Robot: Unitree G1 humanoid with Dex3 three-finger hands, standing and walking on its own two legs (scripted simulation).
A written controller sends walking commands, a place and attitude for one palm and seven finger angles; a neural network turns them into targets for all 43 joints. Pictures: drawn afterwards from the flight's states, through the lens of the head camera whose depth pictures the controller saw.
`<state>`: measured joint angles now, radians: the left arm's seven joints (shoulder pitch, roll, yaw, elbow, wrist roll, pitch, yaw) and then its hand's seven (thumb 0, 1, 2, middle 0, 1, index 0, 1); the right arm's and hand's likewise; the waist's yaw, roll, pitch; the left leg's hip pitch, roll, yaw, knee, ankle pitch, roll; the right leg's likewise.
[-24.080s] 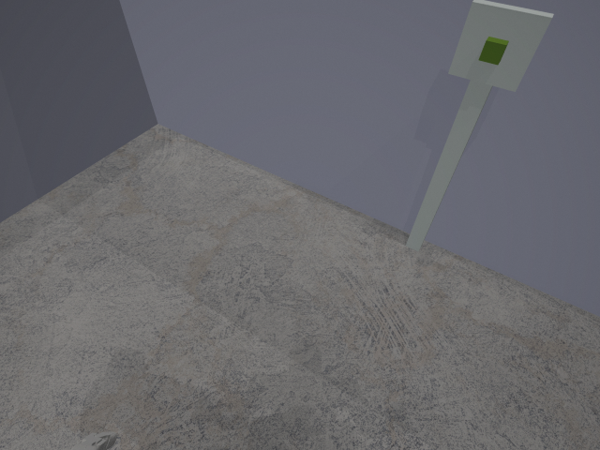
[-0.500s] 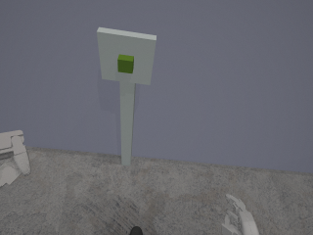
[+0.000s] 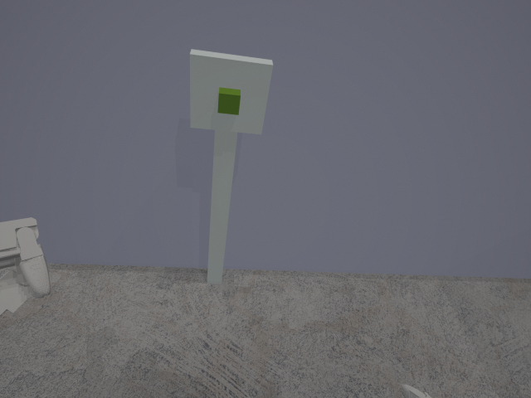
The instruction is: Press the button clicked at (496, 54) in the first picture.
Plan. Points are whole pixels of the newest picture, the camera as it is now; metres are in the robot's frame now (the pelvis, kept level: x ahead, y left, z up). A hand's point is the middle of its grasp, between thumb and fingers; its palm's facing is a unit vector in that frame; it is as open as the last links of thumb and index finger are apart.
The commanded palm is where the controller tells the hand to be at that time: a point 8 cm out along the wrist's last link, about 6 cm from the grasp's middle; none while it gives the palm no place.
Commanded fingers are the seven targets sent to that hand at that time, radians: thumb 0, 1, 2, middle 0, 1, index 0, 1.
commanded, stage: stop stepping back and stand still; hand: left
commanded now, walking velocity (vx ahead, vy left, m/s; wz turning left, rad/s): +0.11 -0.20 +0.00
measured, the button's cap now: (229, 100) +0.71 +0.15 +0.12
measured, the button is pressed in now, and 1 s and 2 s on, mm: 0 0 0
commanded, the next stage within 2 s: let the arm hang, fingers relaxed in 0.74 s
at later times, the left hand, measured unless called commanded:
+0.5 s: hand out of the picture +0.08 +0.32 +0.19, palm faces +0.52 -0.80 -0.31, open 3.1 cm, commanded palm +0.02 +0.34 +0.20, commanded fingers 0.00 0.90 0.90 -1.30 -1.50 -1.30 -1.50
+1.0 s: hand out of the picture +0.09 +0.31 -0.05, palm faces +0.20 -0.90 -0.40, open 3.0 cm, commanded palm none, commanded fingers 0.00 0.90 0.90 -0.97 -1.14 -0.97 -1.14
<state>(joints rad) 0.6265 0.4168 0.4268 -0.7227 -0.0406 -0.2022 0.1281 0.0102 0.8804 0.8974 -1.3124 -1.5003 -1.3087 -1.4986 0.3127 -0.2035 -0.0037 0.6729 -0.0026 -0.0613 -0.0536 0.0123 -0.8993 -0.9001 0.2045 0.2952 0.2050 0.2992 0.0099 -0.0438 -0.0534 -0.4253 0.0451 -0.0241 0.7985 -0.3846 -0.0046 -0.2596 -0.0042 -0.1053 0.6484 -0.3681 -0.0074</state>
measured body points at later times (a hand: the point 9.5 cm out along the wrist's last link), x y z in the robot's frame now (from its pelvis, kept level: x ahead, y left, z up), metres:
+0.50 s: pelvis -0.09 +0.05 +0.02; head -0.12 +0.08 +0.47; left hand +0.04 +0.36 +0.20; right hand +0.08 -0.18 -0.05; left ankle -0.08 +0.19 -0.68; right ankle -0.12 -0.04 -0.71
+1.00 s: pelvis -0.08 +0.07 +0.01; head -0.06 +0.04 +0.46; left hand +0.07 +0.36 -0.02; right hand +0.07 -0.17 -0.13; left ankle -0.08 +0.18 -0.71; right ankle -0.05 -0.03 -0.71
